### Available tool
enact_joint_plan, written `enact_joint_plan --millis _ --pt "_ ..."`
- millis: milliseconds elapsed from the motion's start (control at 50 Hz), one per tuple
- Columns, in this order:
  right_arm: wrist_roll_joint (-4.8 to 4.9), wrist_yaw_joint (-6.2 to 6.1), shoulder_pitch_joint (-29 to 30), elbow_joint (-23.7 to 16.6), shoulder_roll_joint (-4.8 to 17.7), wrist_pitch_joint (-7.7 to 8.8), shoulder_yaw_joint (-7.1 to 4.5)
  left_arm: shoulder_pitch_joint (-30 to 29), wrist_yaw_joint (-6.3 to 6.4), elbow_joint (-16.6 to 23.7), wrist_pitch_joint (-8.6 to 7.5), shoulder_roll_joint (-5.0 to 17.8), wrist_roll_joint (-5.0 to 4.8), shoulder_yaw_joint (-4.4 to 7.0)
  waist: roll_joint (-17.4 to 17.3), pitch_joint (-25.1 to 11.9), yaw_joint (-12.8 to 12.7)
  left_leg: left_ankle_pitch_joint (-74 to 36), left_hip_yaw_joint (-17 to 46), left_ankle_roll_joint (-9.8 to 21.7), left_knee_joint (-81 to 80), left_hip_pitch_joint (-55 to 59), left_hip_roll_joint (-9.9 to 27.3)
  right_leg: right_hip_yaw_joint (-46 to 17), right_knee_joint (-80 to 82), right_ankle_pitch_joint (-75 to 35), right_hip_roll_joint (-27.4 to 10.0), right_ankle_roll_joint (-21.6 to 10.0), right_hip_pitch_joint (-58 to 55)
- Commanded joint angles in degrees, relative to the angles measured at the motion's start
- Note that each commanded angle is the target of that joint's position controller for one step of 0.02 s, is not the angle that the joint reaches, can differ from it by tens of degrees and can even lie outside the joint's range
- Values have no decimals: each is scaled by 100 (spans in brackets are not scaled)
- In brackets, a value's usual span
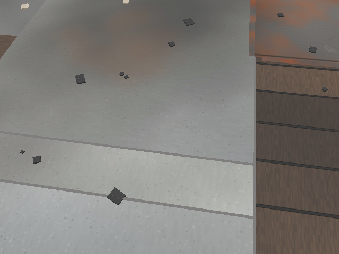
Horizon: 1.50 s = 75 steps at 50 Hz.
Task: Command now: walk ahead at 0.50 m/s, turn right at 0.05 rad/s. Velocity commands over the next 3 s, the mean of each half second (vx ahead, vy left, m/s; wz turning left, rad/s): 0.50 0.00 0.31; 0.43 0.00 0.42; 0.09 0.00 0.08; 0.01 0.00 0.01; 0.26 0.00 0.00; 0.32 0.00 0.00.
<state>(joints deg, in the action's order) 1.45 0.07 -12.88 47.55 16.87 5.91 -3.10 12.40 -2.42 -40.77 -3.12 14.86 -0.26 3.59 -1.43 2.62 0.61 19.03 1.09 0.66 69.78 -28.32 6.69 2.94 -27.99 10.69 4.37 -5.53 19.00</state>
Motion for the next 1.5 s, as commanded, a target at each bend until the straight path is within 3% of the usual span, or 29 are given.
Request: enact_joint_plan --millis 20,180,300,360,400,420,440,460,480,500,520,540,640,720,820,880,900,920,940,960,980,1040,1080,1140,1220,1260,1280,1320,1500 --pt "-25 -18 -487 -126 492 -123 -148 -9 28 255 -245 597 58 155 381 -633 121 -601 248 -34 -206 -636 365 -1434 1652 -1701 -1633 -956 -904" --pt "-13 57 518 -395 230 -137 -89 338 211 -181 -320 714 98 164 419 -46 -271 -2754 324 -41 -2502 -1246 -61 -89 2077 -1816 -1467 -428 -1363" --pt "-30 300 1240 -849 69 -104 11 705 299 -520 -149 815 22 209 344 271 -549 -2213 -76 202 -3399 -1757 -220 250 1714 -2580 -1908 -363 -2619" --pt "-26 395 1027 -1016 229 -131 -62 502 388 -472 -15 1040 -9 259 612 -85 -266 -1310 -595 481 -3455 -1021 -622 498 836 -4918 -1950 -188 -2824" --pt "-22 364 -65 -857 618 -175 -267 346 459 -421 65 1183 -17 277 735 -760 373 -1088 -791 786 -3595 577 -1052 677 -765 -6066 -1806 4 -2493" --pt "-30 273 -986 -682 996 -198 -445 277 484 -351 37 1155 -27 243 413 -1247 875 -1448 -213 1065 -3960 2232 -873 728 -2253 -4974 -1553 217 -1456" --pt "-32 182 -1344 -650 1604 -208 -591 889 372 -110 -118 390 141 -2 -1055 -1907 462 -1094 2597 2063 -3990 4587 674 556 -4560 -207 -556 602 1170" --pt "-40 188 -1416 -733 1341 -157 -477 724 251 -74 -371 446 77 -67 -896 -2681 543 -660 4744 2534 -4928 5369 1271 -737 -5490 2274 19 565 2242" --pt "-87 178 -1286 -738 1003 -149 -390 82 166 109 -516 807 -156 38 -496 -2025 716 -637 3908 2139 -5104 4983 1073 -1060 -5510 1845 -376 418 2755" --pt "-53 171 -879 -813 836 -147 -339 -164 159 220 -582 788 -179 6 -54 -1323 498 -983 3113 1906 -5166 4035 856 -954 -4985 1327 -640 347 2720" --pt "-38 176 -475 -913 684 -160 -288 -243 201 197 -580 765 -47 29 328 -855 232 -1530 2560 1750 -5264 3119 615 -847 -4449 1077 -840 390 2445" --pt "-85 159 -227 -1017 541 -163 -232 -151 231 195 -512 822 41 84 228 -672 12 -1991 2208 1696 -5409 2487 442 -837 -4112 890 -991 456 2031" --pt "-78 18 -186 -1080 778 -153 -292 -230 311 334 -236 553 137 40 -109 -408 -157 -2796 1390 1627 -5687 1260 -19 -561 -2742 46 -962 922 1595" --pt "-13 -69 -520 -976 814 -243 -304 -1104 271 527 -282 376 81 -43 -363 -398 239 -2042 1239 1256 -5457 1210 -324 -513 -947 -1325 -598 982 1179" --pt "-32 -94 -864 -775 704 -296 -257 -1399 106 623 -436 631 49 34 -493 -343 379 -1877 1835 1110 -4880 2072 127 -613 -90 -1300 -509 697 1060" --pt "-84 -131 -599 -848 560 -357 -212 -586 119 444 -550 810 212 145 -578 -736 -103 -3482 1718 682 -3699 2298 -239 -424 463 -1845 -459 272 -151" --pt "-168 -137 -503 -1022 351 -333 -122 72 146 402 -578 1107 319 201 -157 -1489 -375 -2736 1432 410 -2494 1714 -563 -1083 60 -3611 -1273 -81 -1545" --pt "-102 -131 -1502 -895 113 -291 -28 670 146 204 -486 1403 353 292 1465 -2379 -237 453 936 -74 -449 -32 -1347 -2907 -152 -4703 -2643 -1257 -3599" --pt "-83 -106 -1766 -775 467 -282 -66 876 103 104 -400 1063 102 227 1643 -2615 -261 1961 1139 -200 366 -630 -1283 -3894 192 -3821 -2972 -1457 -3667" --pt "-25 -110 -1222 -808 789 -345 -165 575 109 206 -338 825 27 150 981 -1855 -391 1658 1184 -284 755 -924 -1062 -3293 300 -3199 -2702 -1190 -3040" --pt "-59 -134 -713 -918 760 -412 -158 199 122 271 -277 650 83 67 534 -1449 -339 1348 976 -325 624 -919 -871 -2711 386 -3057 -2415 -961 -2418" --pt "-129 -150 -535 -993 334 -605 -93 -469 100 186 -212 392 148 -75 704 -805 113 889 557 -383 -910 20 -426 -1576 787 -3400 -1713 -691 -771" --pt "-142 -183 -653 -918 93 -645 -18 -622 112 111 -173 537 180 -35 948 -910 188 677 257 -478 -1866 695 -492 -1127 868 -3950 -1537 -739 -398" --pt "-149 -206 -551 -856 145 -684 -19 -522 152 -41 -95 683 109 4 937 -1256 98 -204 191 -462 -2819 1298 -490 -1060 864 -3457 -1626 -779 -526" --pt "-246 -182 -232 -863 194 -761 -55 -563 143 -174 22 511 37 -100 772 -834 131 -1160 80 -178 -4261 2093 -551 -1052 928 -249 -1332 -330 30" --pt "-318 -224 -17 -1060 534 -747 -96 -260 120 -280 14 324 169 -182 191 -588 -81 -1732 756 133 -4482 2325 94 -874 648 1214 -895 202 444" --pt "-257 -221 142 -955 721 -747 -162 29 131 -314 32 264 146 -179 -560 -461 -376 -658 747 309 -4461 1706 39 -448 576 1178 -523 369 166" --pt "-286 -168 193 -945 230 -670 -63 -269 195 -359 86 412 134 -149 -458 -186 -162 26 628 163 -4629 1098 -220 -341 314 667 -506 466 -226" --pt "-208 -196 22 -812 217 -525 -65 -286 251 -649 139 372 70 -133 -29 -502 -108 -1803 446 50 -4082 1575 -366 -407 0 -592 -624 418 -538"
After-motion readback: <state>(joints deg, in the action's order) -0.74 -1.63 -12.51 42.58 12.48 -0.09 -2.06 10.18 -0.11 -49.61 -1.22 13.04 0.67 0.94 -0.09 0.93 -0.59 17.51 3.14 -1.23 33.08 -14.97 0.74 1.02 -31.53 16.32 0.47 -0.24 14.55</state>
